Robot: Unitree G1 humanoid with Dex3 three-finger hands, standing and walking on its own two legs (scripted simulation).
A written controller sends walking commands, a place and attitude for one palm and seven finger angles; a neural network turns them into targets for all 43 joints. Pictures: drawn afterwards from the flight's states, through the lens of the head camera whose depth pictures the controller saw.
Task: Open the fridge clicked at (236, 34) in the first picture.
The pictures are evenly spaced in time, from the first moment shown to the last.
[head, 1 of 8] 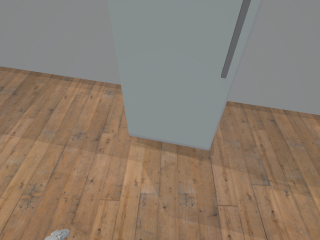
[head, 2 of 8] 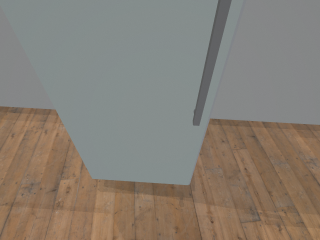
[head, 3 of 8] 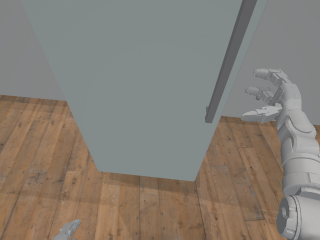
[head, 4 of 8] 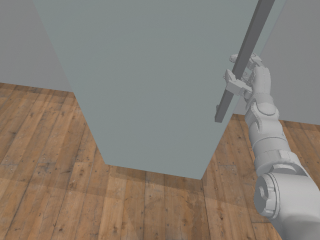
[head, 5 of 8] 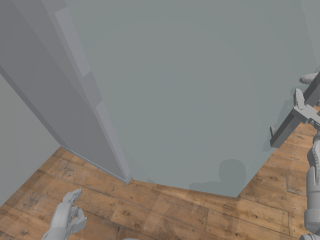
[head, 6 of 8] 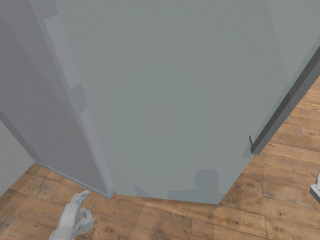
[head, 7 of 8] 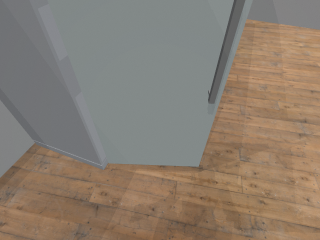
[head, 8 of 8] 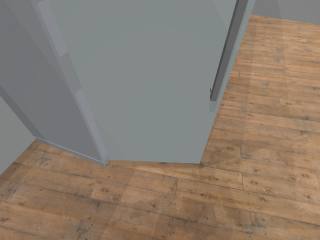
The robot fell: no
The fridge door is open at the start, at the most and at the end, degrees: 0 80 71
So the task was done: yes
